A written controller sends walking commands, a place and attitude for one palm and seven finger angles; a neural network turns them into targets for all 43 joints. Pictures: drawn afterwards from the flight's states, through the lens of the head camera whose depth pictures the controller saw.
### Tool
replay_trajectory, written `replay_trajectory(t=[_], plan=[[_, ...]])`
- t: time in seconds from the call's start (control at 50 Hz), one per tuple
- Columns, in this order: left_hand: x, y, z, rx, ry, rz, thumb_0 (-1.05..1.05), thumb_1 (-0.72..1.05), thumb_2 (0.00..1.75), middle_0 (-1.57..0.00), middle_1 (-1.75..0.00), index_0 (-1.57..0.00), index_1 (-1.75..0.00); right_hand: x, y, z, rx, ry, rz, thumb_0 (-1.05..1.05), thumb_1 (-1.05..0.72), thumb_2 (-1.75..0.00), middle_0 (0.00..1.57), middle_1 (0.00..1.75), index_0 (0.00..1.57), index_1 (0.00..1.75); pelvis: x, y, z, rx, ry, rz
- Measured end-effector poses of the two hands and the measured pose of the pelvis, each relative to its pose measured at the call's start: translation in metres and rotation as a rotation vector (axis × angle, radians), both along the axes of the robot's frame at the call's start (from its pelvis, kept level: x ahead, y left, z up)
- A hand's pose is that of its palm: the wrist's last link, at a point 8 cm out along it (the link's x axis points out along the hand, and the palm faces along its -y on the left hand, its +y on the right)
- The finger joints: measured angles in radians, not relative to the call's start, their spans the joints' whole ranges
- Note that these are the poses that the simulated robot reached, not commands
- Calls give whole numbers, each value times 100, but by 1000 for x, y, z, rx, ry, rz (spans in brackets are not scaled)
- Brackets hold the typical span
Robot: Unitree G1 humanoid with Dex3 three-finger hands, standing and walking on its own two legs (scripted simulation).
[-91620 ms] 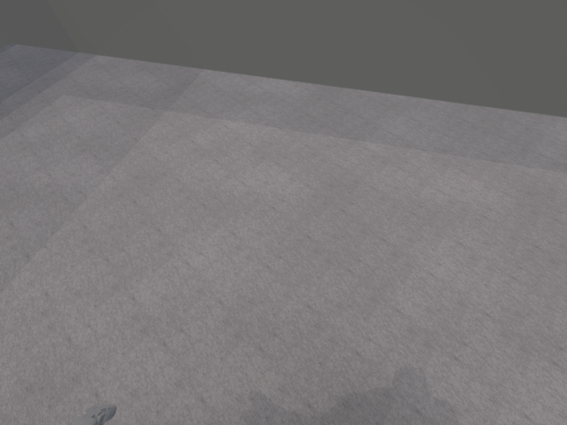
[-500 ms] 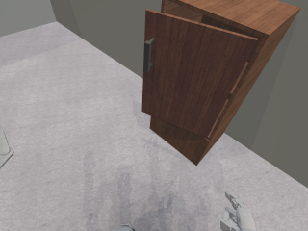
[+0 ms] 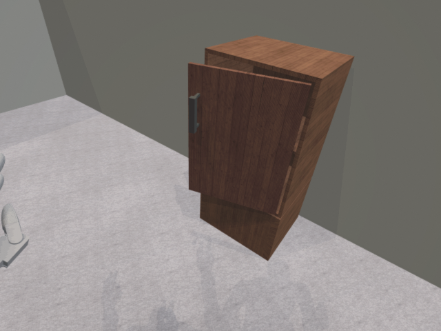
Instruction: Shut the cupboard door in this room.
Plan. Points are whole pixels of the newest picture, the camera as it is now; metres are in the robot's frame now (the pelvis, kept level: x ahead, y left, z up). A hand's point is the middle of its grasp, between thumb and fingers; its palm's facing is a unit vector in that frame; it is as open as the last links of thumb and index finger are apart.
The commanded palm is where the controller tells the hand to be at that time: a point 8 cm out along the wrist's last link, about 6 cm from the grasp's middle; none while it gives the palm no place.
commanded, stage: stop stepping back and stand still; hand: left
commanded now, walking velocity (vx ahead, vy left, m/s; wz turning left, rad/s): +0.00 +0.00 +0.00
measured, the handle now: (195, 113) +0.88 +0.13 +0.03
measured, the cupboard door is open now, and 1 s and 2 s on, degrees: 17 17 17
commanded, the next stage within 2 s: let the arm hang, fingers relaxed in 1.30 s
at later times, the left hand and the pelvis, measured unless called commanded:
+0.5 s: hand out of the picture +0.15 +0.36 +0.15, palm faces +0.54 -0.78 -0.31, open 7.4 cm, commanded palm +0.10 +0.36 +0.20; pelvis -0.04 +0.07 +0.00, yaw -1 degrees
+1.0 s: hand out of the picture +0.16 +0.42 +0.16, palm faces +0.41 -0.83 -0.38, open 7.4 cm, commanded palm +0.08 +0.45 +0.20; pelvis -0.07 +0.16 +0.02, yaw -2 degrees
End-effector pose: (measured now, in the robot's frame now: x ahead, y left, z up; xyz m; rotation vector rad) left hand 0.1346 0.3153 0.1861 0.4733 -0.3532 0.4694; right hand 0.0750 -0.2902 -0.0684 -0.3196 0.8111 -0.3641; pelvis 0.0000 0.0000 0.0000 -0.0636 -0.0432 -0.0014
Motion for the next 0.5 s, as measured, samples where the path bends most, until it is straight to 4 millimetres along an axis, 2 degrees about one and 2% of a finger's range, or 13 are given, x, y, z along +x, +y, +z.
replay_trajectory(t=[0.06, 0.1, 0.16, 0.24, 0.28, 0.32, 0.38, 0.44, 0.5], plan=[[10, 12, -15, -84, 2, 15, 1, 89, 90, -21, -30, -21, -30, -6, 22, 0, 3, 37, 30, 2, -91, -90, 20, 30, 19, 29, -14, 10, 1, 11, -8, 3], [17, 13, -16, -90, 31, -10, 2, 89, 90, -21, -30, -21, -30, -5, 41, 5, 29, 12, 59, 2, -91, -90, 20, 30, 19, 29, -26, 15, 5, 15, 0, -12], [16, 3, 0, -26, 52, -97, 2, 89, 90, -21, -30, -21, -30, -2, 70, 14, 88, -45, 102, 2, -90, -90, 20, 30, 20, 29, -41, 19, 13, 15, 23, -28], [-4, -12, 33, 119, 52, -209, 2, 89, 90, -21, -30, -21, -30, 4, 99, 20, 164, -116, 141, 2, -90, -90, 20, 30, 20, 30, -51, 24, 16, 21, 47, -41], [-17, -11, 44, 174, 63, -222, 2, 89, 90, -21, -30, -21, -30, 7, 108, 17, 186, -124, 152, 1, -90, -90, 21, 30, 20, 30, -52, 29, 16, 17, 43, -37], [-27, 1, 48, 196, 76, -187, 1, 89, 89, -22, -30, -22, -30, 7, 112, 12, 196, -114, 151, 1, -90, -90, 21, 31, 20, 30, -50, 35, 15, 13, 36, -39], [-36, 31, 34, 146, 97, -69, 1, 88, 89, -22, -30, -22, -30, 6, 112, 0, 191, -86, 126, 1, -90, -90, 21, 31, 20, 30, -45, 46, 11, 3, 20, -38], [-36, 64, 4, 15, 109, 47, 1, 89, 90, -22, -30, -22, -30, 3, 111, -8, 152, -50, 113, 1, -90, -90, 21, 31, 20, 30, -41, 58, 5, -9, -4, -23], [-27, 79, -28, -131, 127, 96, 1, 89, 90, -21, -30, -21, -30, 1, 112, -5, 108, -27, 112, 2, -90, -90, 21, 30, 20, 30, -43, 67, 3, -4, -15, -15]])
